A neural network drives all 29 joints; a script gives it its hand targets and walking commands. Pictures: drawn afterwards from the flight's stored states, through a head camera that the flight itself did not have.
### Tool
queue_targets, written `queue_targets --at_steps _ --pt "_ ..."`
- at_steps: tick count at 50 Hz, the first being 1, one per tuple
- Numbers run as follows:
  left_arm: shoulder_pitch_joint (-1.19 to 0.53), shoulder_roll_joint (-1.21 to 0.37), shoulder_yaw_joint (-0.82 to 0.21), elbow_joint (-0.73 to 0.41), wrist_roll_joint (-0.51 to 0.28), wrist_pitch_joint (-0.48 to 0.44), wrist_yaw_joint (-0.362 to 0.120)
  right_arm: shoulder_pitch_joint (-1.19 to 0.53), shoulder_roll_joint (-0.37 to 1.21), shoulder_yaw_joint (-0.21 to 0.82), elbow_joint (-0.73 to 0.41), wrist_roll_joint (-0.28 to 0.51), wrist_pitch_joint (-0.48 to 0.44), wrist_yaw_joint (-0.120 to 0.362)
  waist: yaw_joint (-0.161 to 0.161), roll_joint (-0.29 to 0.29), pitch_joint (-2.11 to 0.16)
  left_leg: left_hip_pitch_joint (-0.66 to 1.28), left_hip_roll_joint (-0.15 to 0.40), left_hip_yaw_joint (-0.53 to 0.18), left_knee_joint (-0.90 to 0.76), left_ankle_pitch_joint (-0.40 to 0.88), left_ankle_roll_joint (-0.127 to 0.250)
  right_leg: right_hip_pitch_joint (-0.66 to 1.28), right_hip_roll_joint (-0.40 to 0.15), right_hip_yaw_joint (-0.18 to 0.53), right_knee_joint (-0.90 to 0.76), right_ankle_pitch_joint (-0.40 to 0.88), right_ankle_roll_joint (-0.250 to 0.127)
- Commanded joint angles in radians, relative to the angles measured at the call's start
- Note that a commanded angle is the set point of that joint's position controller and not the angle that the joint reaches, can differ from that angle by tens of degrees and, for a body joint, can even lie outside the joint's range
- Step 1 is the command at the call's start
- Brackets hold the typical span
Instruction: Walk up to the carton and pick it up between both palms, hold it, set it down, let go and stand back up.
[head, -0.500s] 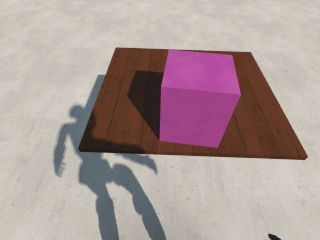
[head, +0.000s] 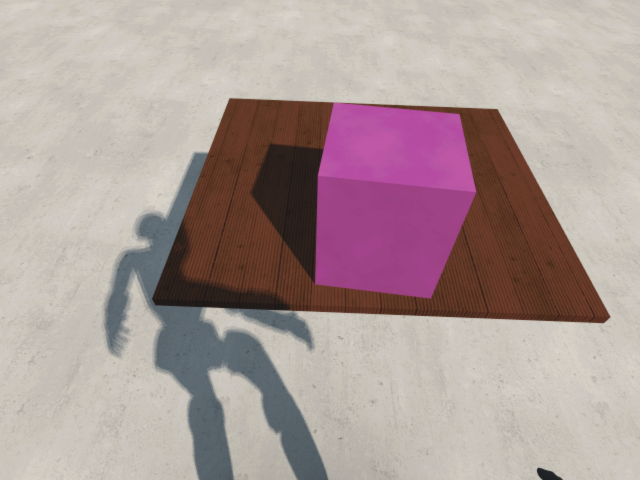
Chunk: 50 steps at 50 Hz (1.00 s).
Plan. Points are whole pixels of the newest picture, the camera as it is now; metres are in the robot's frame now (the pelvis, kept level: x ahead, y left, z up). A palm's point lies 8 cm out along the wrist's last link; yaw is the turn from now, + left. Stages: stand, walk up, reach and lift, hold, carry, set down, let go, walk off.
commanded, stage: walk up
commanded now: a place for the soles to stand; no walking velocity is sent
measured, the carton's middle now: (383, 203) +0.56 -0.10 +0.02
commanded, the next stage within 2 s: none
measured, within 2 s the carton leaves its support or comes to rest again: neither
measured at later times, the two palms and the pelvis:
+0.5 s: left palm out of the picture +0.06 +0.32 -0.09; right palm out of the picture +0.10 -0.31 -0.10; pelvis +0.00 +0.00 +0.00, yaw +0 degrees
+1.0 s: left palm out of the picture +0.06 +0.31 -0.10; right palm out of the picture +0.08 -0.32 -0.10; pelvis -0.01 -0.01 +0.00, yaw +0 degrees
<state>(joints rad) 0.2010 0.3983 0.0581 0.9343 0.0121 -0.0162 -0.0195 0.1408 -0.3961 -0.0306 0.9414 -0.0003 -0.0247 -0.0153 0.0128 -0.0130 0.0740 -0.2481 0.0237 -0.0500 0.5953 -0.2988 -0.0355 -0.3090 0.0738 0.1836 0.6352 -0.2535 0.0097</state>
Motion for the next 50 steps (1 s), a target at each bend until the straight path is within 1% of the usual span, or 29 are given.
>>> queue_targets --at_steps 1,3,5,6,8,10,11,14,16,18,21,23,24,26,27,29,31,32,34,35,36,39,41,43,44,45,46,47,50 --pt "-0.007 0.276 0.049 -0.067 0.022 -0.022 0.009 -0.028 -0.189 -0.064 -0.076 -0.004 0.007 0.008 -0.018 -0.14 -0.053 -0.114 -0.065 0.023 0.159 -0.319 0.051 0.057 -0.267 0.459 -0.364 -0.045 -0.223" --pt "-0.027 0.259 0.043 -0.073 0.018 -0.022 0.018 0.006 -0.189 -0.064 -0.061 -0.003 -0.008 0.006 -0.026 -0.132 -0.062 -0.099 -0.025 -0.004 0.047 -0.252 0.063 0.11 -0.257 0.412 -0.308 0.154 -0.218" --pt "-0.065 0.21 0.025 -0.072 0.004 -0.016 0.018 0.052 -0.182 -0.067 -0.032 -0.005 -0.026 0.002 -0.059 -0.095 -0.133 0.087 -0.019 0.03 -0.162 0.01 0.068 0.089 -0.184 0.236 -0.196 0.39 -0.142" --pt "-0.069 0.184 0.018 -0.08 -0.006 -0.015 0.015 0.065 -0.211 -0.075 -0.025 -0.017 -0.032 -0.003 -0.063 -0.027 -0.176 0.194 0.044 -0.022 -0.157 0.12 0.077 0.01 -0.141 0.162 -0.117 0.396 -0.102" --pt "-0.044 0.178 0.017 -0.078 -0.008 0.0 0.013 0.051 -0.288 -0.091 -0.033 -0.028 -0.033 -0.007 -0.045 0.077 -0.139 0.22 0.217 -0.224 -0.226 0.126 0.176 -0.134 -0.013 0.038 0.024 0.09 -0.039" --pt "0.01 0.193 0.026 -0.056 0.002 0.013 0.016 -0.013 -0.307 -0.096 -0.051 -0.029 -0.026 -0.004 -0.015 0.151 -0.081 0.087 0.335 -0.274 -0.266 0.076 0.273 -0.087 -0.009 -0.066 0.154 -0.256 -0.033" --pt "0.038 0.194 0.031 -0.046 0.006 0.013 0.012 -0.051 -0.3 -0.095 -0.064 -0.029 -0.023 -0.001 0.007 0.163 -0.051 0.028 0.321 -0.248 -0.266 0.015 0.271 -0.059 -0.029 -0.082 0.14 -0.254 -0.035" --pt "0.098 0.197 0.038 -0.019 0.01 -0.008 0.003 -0.115 -0.248 -0.076 -0.086 -0.026 -0.008 0.005 0.04 0.138 -0.059 -0.02 0.154 -0.066 -0.117 0.026 0.143 0.081 -0.035 -0.043 -0.145 -0.036 -0.06" --pt "0.028 0.253 0.044 -0.043 0.018 -0.021 0.007 -0.083 -0.186 -0.064 -0.094 -0.002 0.006 0.005 -0.007 -0.113 -0.06 -0.074 -0.039 0.073 0.135 -0.162 0.049 0.063 -0.209 0.319 -0.327 0.052 -0.16" --pt "-0.002 0.283 0.051 -0.076 0.024 -0.022 0.013 -0.022 -0.195 -0.066 -0.082 -0.003 0.008 0.004 -0.012 -0.14 -0.042 -0.137 -0.052 -0.004 0.196 -0.346 0.053 0.071 -0.282 0.485 -0.361 -0.001 -0.244" --pt "-0.025 0.232 0.037 -0.069 0.012 -0.018 0.02 0.033 -0.182 -0.068 -0.052 0.0 -0.015 -0.001 -0.037 -0.139 -0.098 -0.047 -0.036 0.032 -0.049 -0.135 0.063 0.157 -0.212 0.32 -0.246 0.368 -0.176" --pt "-0.066 0.198 0.023 -0.081 -0.004 -0.008 0.016 0.067 -0.196 -0.074 -0.027 -0.011 -0.025 -0.007 -0.059 -0.089 -0.145 0.148 -0.011 0.022 -0.165 0.07 0.066 0.051 -0.161 0.201 -0.155 0.41 -0.123" --pt "-0.066 0.18 0.019 -0.086 -0.01 -0.005 0.013 0.07 -0.229 -0.083 -0.027 -0.024 -0.031 -0.011 -0.062 -0.013 -0.154 0.225 0.08 -0.062 -0.179 0.113 0.09 -0.055 -0.117 0.137 -0.081 0.308 -0.085" --pt "-0.046 0.181 0.021 -0.075 -0.003 0.014 0.013 0.046 -0.309 -0.096 -0.033 -0.032 -0.029 -0.011 -0.044 0.128 -0.081 0.15 0.286 -0.287 -0.297 -0.03 0.221 -0.155 0.02 -0.009 0.08 -0.136 -0.033" --pt "-0.015 0.195 0.027 -0.066 0.003 0.022 0.015 0.013 -0.317 -0.097 -0.042 -0.034 -0.027 -0.008 -0.034 0.149 -0.047 0.067 0.348 -0.32 -0.329 -0.088 0.277 -0.13 0.01 -0.042 0.193 -0.271 -0.032" --pt "0.066 0.207 0.038 -0.044 0.005 0.019 0.005 -0.071 -0.302 -0.095 -0.076 -0.031 -0.024 -0.003 0.017 0.165 -0.005 -0.032 0.319 -0.258 -0.317 -0.177 0.269 -0.066 -0.038 -0.078 0.175 -0.261 -0.032" --pt "0.115 0.191 0.04 -0.016 0.003 0.005 -0.003 -0.125 -0.284 -0.087 -0.086 -0.035 -0.013 0.004 0.045 0.186 -0.021 -0.055 0.208 -0.118 -0.215 -0.12 0.195 0.059 -0.029 -0.111 -0.055 -0.147 -0.043" --pt "0.127 0.197 0.043 -0.011 0.01 -0.004 0.0 -0.115 -0.26 -0.081 -0.089 -0.031 -0.005 0.007 0.045 0.166 -0.049 -0.026 0.163 -0.071 -0.131 -0.026 0.154 0.085 -0.023 -0.077 -0.134 -0.074 -0.056" --pt "0.05 0.259 0.045 -0.043 0.021 -0.021 0.006 -0.075 -0.178 -0.064 -0.102 -0.003 0.008 0.006 -0.003 -0.099 -0.046 -0.091 -0.028 0.072 0.148 -0.133 0.052 0.065 -0.215 0.328 -0.342 0.05 -0.148" --pt "0.017 0.296 0.055 -0.063 0.026 -0.02 0.007 -0.052 -0.193 -0.068 -0.102 -0.007 0.015 0.004 -0.004 -0.139 -0.029 -0.164 -0.071 0.036 0.205 -0.325 0.047 0.065 -0.265 0.475 -0.377 -0.036 -0.199" --pt "0.011 0.296 0.058 -0.081 0.027 -0.022 0.012 -0.035 -0.202 -0.07 -0.094 -0.007 0.013 0.0 -0.008 -0.123 -0.007 -0.177 -0.048 -0.011 0.238 -0.34 0.053 0.066 -0.282 0.513 -0.374 -0.038 -0.232" --pt "0.017 0.247 0.046 -0.067 0.016 -0.023 0.022 0.009 -0.191 -0.07 -0.07 0.002 -0.009 -0.005 -0.013 -0.162 -0.068 -0.143 -0.028 0.008 0.083 -0.217 0.06 0.199 -0.234 0.367 -0.27 0.377 -0.2" --pt "-0.017 0.225 0.037 -0.08 0.006 -0.011 0.02 0.054 -0.181 -0.072 -0.047 -0.003 -0.017 -0.008 -0.037 -0.156 -0.106 -0.005 -0.057 0.054 -0.068 -0.075 0.059 0.156 -0.19 0.273 -0.205 0.486 -0.17" --pt "-0.059 0.189 0.025 -0.089 -0.009 0.002 0.016 0.078 -0.194 -0.078 -0.028 -0.014 -0.026 -0.017 -0.06 -0.077 -0.115 0.188 0.006 0.0 -0.202 0.109 0.077 0.006 -0.145 0.19 -0.113 0.368 -0.118" --pt "-0.047 0.165 0.019 -0.092 -0.015 0.006 0.013 0.091 -0.254 -0.093 -0.025 -0.029 -0.033 -0.022 -0.062 0.036 -0.123 0.273 0.142 -0.144 -0.216 0.155 0.119 -0.128 -0.072 0.127 -0.018 0.21 -0.065" --pt "-0.045 0.162 0.016 -0.085 -0.009 0.013 0.016 0.084 -0.312 -0.101 -0.027 -0.033 -0.033 -0.021 -0.06 0.108 -0.092 0.229 0.275 -0.307 -0.289 0.102 0.21 -0.183 0.023 0.034 0.086 -0.036 -0.031" --pt "-0.027 0.191 0.026 -0.075 -0.001 0.024 0.02 0.053 -0.317 -0.095 -0.038 -0.032 -0.032 -0.017 -0.049 0.122 -0.06 0.126 0.36 -0.339 -0.309 0.059 0.287 -0.15 0.023 -0.015 0.214 -0.292 -0.028" --pt "0.017 0.198 0.03 -0.068 0.003 0.026 0.019 0.016 -0.318 -0.1 -0.048 -0.032 -0.031 -0.013 -0.022 0.123 -0.029 0.065 0.388 -0.35 -0.323 0.006 0.312 -0.139 -0.001 -0.031 0.279 -0.31 -0.027" --pt "0.086 0.194 0.037 -0.04 -0.002 0.009 -0.003 -0.071 -0.292 -0.089 -0.078 -0.034 -0.024 0.0 0.027 0.198 0.01 -0.022 0.258 -0.174 -0.274 -0.134 0.233 -0.019 -0.052 -0.099 0.055 -0.252 -0.04"
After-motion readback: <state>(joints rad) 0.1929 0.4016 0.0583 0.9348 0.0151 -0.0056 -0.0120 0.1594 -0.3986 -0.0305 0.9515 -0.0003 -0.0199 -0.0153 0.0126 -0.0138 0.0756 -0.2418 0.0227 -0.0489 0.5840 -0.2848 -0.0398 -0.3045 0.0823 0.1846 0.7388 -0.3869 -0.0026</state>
